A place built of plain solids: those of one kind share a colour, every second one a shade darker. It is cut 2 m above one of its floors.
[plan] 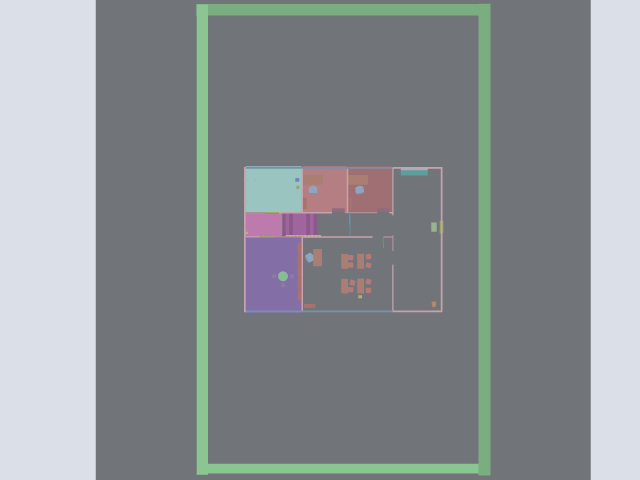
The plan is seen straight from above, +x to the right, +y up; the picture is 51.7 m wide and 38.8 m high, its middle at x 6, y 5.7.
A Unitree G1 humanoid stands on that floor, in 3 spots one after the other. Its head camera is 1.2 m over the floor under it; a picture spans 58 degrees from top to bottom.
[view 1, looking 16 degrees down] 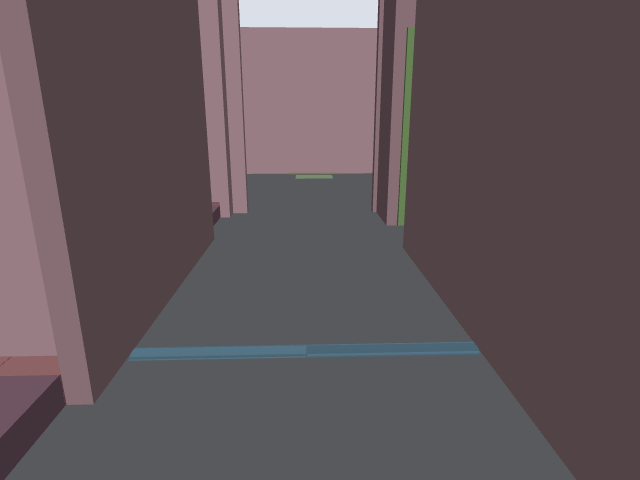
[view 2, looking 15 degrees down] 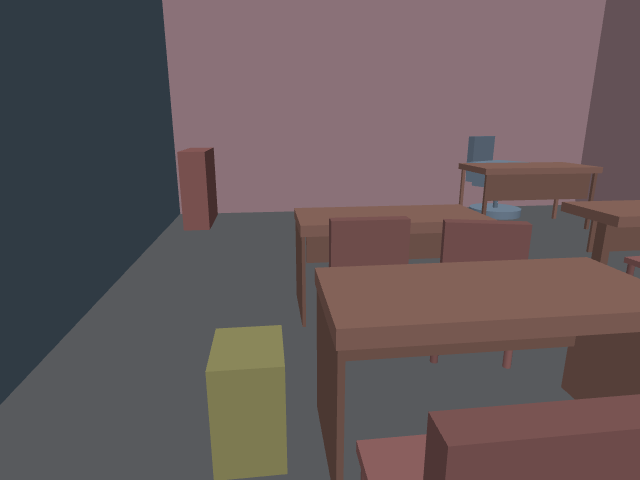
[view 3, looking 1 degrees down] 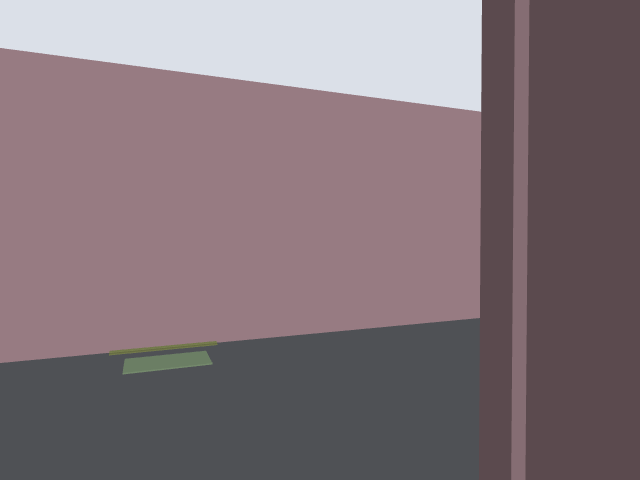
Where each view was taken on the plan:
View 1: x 6.37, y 6.93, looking -2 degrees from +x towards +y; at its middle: ground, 4.35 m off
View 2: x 10.67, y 1.20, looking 173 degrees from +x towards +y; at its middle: desk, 2.98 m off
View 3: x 10.99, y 6.93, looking -22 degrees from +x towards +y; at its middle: wall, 5.15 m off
